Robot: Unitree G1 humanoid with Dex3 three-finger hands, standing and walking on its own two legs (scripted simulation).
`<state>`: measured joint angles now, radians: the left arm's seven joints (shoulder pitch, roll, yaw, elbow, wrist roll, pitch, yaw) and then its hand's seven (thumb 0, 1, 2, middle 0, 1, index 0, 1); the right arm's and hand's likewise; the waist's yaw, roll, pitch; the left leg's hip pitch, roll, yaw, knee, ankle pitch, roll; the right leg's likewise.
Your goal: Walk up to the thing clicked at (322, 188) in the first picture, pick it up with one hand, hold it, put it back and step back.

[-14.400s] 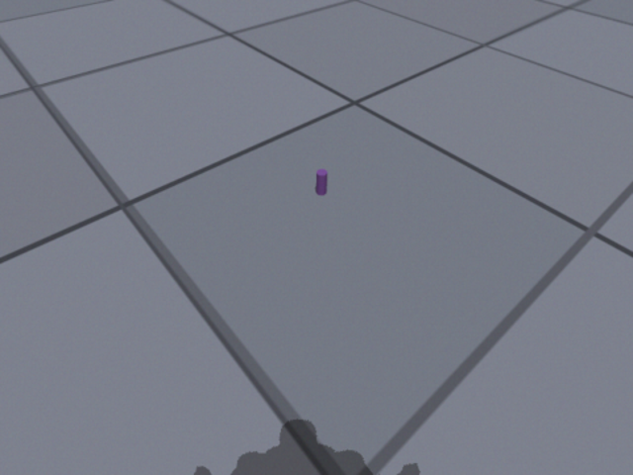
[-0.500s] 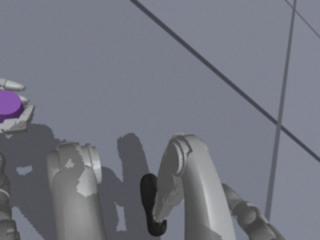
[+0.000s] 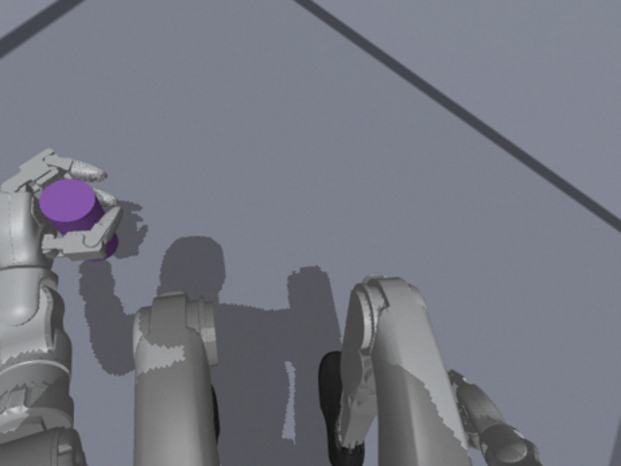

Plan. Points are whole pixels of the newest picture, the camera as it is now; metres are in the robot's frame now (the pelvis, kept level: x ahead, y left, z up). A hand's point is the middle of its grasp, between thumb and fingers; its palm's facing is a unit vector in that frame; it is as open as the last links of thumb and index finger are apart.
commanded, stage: settle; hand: left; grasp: from the side
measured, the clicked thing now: (84, 224) +0.41 +0.26 -0.08
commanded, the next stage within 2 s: lift in 0.72 s
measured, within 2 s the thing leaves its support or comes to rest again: neither
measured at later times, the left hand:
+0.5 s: hand (78, 202) +0.41 +0.24 +0.00, palm faces +0.14 -0.99 -0.05, open 7.3 cm
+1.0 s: hand (77, 193) +0.41 +0.24 +0.02, palm faces +0.13 -0.99 -0.04, open 7.3 cm
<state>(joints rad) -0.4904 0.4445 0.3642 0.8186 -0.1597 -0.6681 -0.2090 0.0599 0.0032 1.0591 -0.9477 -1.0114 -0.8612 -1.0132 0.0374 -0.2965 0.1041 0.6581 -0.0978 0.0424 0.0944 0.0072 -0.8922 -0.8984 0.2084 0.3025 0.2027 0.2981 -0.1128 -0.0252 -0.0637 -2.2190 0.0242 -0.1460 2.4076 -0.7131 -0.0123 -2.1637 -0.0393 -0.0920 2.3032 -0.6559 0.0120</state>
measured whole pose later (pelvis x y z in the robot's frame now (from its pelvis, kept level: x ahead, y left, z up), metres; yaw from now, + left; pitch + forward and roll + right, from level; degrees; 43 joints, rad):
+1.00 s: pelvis +0.00 +0.00 +0.05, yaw +3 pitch +32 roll -4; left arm -0.52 0.36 0.37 0.83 -0.15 -0.62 -0.24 0.06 0.00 1.06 -0.95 -1.02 -0.86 -1.02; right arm 0.10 -0.28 0.02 0.68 -0.07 -0.01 0.05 0.01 -0.91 -0.90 0.21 0.30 0.20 0.30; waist -0.10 -0.01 -0.15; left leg -2.10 0.03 -0.08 2.23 -0.69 -0.01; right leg -2.08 -0.05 -0.04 2.18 -0.66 0.01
